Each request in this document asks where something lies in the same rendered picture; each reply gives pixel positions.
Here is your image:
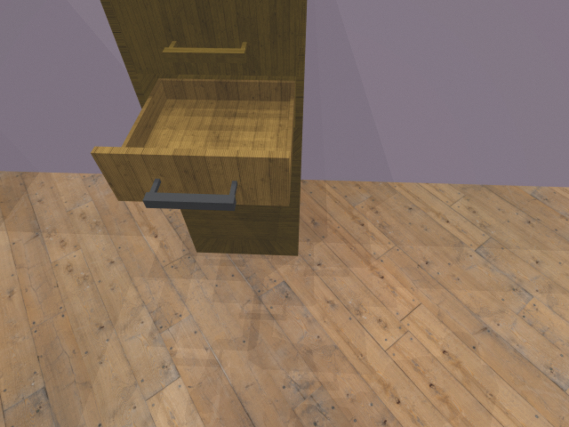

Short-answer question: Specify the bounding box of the cabinet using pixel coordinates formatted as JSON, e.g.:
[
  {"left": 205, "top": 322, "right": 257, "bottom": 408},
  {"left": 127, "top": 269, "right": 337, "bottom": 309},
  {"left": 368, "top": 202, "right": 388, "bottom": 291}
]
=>
[{"left": 100, "top": 0, "right": 307, "bottom": 256}]

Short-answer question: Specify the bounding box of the handle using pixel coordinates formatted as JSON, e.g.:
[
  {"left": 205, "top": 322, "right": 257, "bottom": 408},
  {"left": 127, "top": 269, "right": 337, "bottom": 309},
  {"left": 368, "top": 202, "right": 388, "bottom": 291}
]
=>
[
  {"left": 142, "top": 179, "right": 237, "bottom": 211},
  {"left": 162, "top": 47, "right": 246, "bottom": 63}
]

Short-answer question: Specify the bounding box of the drawer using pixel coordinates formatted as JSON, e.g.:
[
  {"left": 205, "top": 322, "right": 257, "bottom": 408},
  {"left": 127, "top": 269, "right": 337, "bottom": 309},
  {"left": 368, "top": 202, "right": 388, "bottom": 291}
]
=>
[{"left": 91, "top": 78, "right": 295, "bottom": 206}]

